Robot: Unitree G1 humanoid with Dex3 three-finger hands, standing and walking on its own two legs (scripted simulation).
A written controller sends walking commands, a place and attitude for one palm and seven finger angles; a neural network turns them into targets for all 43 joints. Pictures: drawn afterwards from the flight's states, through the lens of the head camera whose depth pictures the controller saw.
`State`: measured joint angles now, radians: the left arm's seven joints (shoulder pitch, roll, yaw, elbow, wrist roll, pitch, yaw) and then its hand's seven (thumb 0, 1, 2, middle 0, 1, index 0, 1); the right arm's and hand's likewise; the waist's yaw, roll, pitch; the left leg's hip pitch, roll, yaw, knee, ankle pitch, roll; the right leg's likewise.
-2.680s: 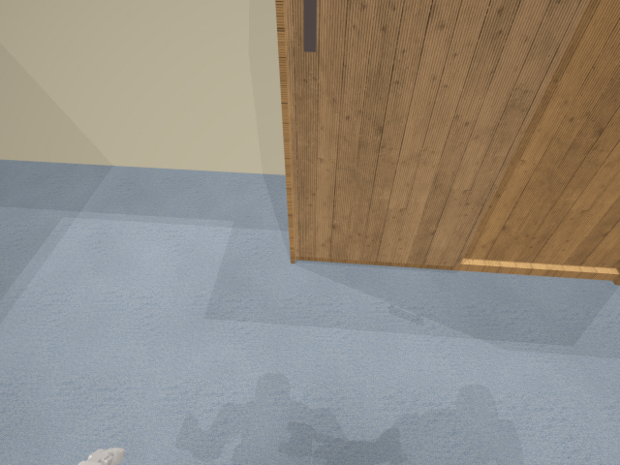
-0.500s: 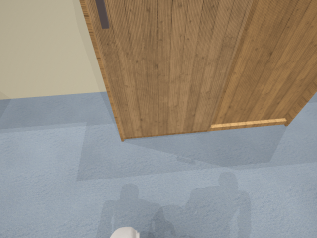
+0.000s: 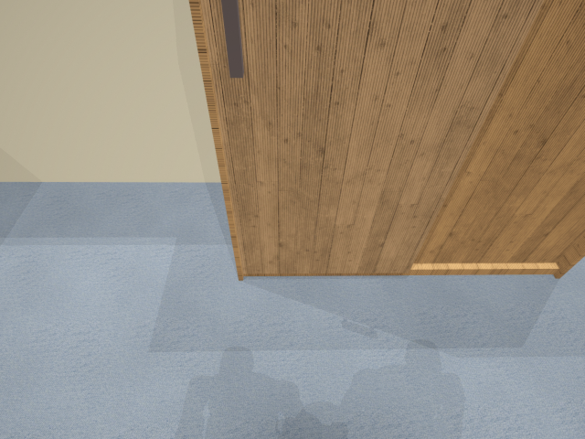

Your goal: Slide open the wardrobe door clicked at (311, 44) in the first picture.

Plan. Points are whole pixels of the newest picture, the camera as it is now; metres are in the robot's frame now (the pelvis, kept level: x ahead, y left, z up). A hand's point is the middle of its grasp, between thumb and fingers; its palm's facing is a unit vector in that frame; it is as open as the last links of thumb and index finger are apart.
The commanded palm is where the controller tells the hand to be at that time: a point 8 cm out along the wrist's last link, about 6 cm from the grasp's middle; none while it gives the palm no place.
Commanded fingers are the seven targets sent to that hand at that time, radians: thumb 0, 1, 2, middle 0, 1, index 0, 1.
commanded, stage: take the last steps up to it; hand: left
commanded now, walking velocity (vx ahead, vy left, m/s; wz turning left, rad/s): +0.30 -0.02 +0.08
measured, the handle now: out of the picture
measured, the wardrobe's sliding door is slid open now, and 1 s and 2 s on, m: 0.00 0.00 0.00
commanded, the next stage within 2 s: come to a stop and stand still in 0.74 s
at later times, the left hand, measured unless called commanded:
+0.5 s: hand out of the picture +0.04 +0.20 -0.18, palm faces +0.09 -0.99 -0.12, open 7.4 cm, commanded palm none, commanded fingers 0.00 0.90 0.90 -0.20 -0.30 -0.20 -0.30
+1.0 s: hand (198, 327) +0.33 +0.20 -0.16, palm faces +0.08 -0.97 -0.22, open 7.1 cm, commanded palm none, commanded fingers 0.00 0.90 0.90 -0.20 -0.30 -0.20 -0.30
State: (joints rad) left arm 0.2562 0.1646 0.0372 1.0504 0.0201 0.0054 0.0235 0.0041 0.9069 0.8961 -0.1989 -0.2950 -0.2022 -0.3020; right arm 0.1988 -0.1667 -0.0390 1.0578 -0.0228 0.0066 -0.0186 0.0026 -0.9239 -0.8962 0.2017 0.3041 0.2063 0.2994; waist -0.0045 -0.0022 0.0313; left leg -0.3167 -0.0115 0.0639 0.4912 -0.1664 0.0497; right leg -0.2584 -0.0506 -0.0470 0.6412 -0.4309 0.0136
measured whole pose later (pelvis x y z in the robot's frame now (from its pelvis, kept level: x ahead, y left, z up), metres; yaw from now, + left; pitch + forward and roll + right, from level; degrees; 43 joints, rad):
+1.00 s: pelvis +0.27 +0.01 +0.00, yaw +2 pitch -1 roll -1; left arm 0.18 0.15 0.05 1.03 0.02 -0.04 0.04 -0.01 0.95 0.90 -0.20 -0.30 -0.21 -0.30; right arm 0.26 -0.16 -0.04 1.09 -0.01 0.00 -0.03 0.01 -0.91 -0.90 0.20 0.30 0.20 0.30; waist -0.02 0.03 0.06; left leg -0.41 0.08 0.06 0.87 -0.39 -0.03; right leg -0.25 -0.03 -0.15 0.49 -0.22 -0.04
